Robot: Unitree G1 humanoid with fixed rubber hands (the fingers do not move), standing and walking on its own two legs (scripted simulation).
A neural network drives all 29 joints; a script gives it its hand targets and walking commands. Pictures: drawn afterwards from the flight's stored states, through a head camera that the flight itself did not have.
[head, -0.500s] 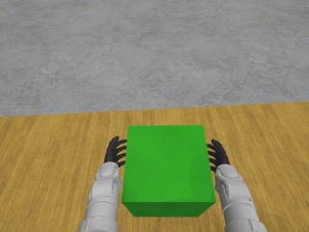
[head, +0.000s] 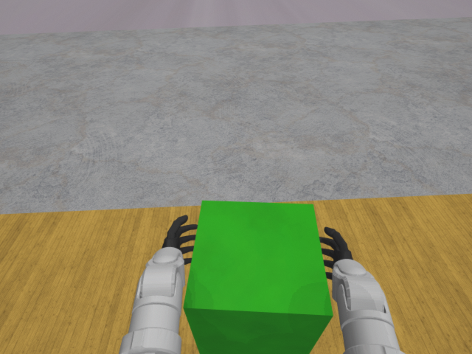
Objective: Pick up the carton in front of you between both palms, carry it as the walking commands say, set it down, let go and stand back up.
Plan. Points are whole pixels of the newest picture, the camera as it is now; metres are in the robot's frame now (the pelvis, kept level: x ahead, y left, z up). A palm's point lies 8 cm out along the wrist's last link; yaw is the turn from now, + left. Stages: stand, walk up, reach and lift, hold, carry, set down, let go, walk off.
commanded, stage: reach and lift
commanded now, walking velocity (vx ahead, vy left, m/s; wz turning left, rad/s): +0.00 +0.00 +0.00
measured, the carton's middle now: (254, 282) +0.29 +0.00 -0.05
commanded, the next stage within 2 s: hold in 0.74 s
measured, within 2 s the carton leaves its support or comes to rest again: neither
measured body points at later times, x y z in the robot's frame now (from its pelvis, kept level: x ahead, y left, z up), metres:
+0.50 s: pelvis +0.02 +0.00 +0.00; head -0.02 +0.00 +0.45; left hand +0.32 +0.16 +0.03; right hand +0.31 -0.15 +0.03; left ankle +0.02 +0.13 -0.74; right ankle +0.02 -0.13 -0.74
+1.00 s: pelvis +0.01 +0.00 +0.01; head -0.04 +0.00 +0.45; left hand +0.32 +0.16 +0.06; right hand +0.31 -0.15 +0.05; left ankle +0.02 +0.13 -0.74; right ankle +0.02 -0.13 -0.74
